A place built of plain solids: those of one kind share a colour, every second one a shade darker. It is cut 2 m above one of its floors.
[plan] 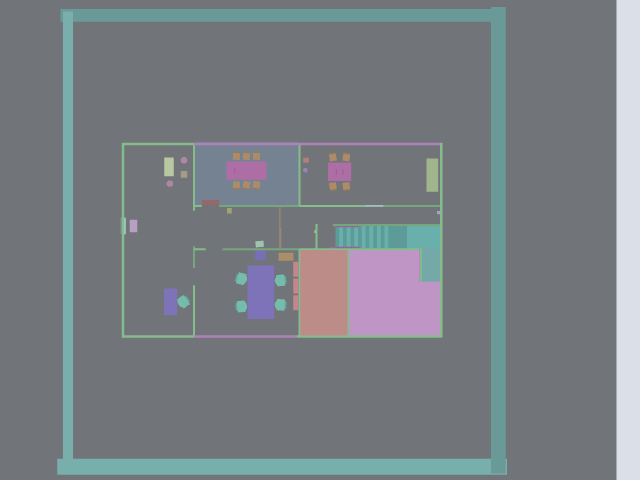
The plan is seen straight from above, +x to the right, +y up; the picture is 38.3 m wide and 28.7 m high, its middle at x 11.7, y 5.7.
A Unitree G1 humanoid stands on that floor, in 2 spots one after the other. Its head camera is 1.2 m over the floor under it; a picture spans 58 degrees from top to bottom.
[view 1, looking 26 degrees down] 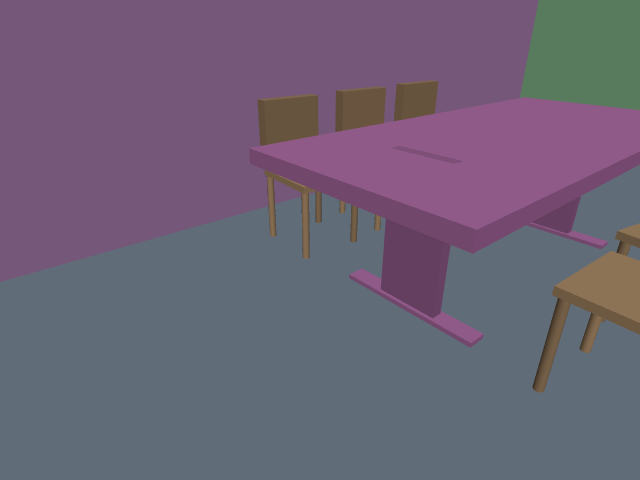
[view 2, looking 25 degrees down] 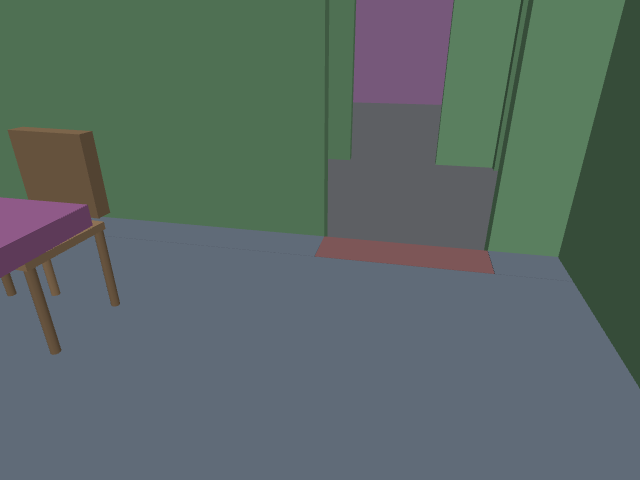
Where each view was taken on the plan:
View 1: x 5.15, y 8.79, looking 50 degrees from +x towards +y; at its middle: meet_level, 2.74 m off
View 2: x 5.15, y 10.37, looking -78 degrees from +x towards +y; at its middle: meet_level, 2.84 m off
